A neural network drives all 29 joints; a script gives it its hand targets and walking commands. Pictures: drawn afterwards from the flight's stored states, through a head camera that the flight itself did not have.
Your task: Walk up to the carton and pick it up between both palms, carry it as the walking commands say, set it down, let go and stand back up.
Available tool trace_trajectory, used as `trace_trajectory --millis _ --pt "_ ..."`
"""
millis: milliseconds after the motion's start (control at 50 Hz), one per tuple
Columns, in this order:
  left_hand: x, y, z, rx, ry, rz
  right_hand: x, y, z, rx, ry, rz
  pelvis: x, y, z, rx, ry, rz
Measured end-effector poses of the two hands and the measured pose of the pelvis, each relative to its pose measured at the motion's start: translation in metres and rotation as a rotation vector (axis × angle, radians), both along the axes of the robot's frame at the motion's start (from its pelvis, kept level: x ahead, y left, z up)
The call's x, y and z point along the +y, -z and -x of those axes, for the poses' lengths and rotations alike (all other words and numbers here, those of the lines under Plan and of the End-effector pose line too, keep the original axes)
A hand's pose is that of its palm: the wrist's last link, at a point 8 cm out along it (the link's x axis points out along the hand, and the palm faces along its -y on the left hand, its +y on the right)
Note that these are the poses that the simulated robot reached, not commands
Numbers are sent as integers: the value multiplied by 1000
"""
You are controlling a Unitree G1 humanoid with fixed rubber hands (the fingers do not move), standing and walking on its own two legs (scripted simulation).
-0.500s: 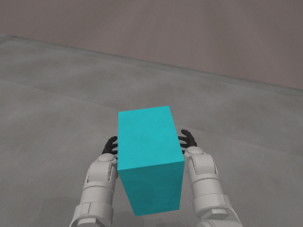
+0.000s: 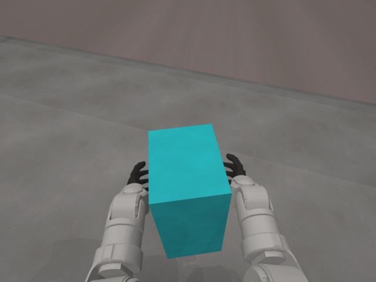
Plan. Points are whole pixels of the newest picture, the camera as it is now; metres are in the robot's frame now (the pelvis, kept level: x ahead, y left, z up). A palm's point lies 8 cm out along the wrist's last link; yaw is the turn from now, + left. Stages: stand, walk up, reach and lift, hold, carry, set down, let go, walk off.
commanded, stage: reach and lift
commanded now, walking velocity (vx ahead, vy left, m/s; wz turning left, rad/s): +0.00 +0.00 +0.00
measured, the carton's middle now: (188, 196) +0.33 -0.01 -0.01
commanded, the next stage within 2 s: hold in 0.42 s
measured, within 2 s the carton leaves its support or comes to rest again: neither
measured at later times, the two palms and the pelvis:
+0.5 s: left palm (134, 195) +0.30 +0.11 +0.04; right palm (239, 185) +0.31 -0.12 +0.05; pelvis +0.01 -0.01 +0.00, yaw +1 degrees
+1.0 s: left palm (133, 200) +0.29 +0.11 +0.04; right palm (240, 190) +0.30 -0.12 +0.06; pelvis +0.00 -0.01 +0.00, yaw +1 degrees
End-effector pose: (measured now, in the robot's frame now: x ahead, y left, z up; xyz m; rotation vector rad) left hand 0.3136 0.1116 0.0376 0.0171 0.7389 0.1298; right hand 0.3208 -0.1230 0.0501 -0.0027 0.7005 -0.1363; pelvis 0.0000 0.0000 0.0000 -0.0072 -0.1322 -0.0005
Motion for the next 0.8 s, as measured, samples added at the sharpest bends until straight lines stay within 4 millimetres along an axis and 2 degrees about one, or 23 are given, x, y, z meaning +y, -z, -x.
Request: trace_trajectory --millis 360,800 --pt "2 -6 7 -4 1 -33 2 -2 4 -5 -38 16 -8 -4 -7 -4 -12 -7" --pt "-4 -5 19 6 29 -42 -3 -6 16 6 -46 48 -12 -3 -2 -19 -13 -7"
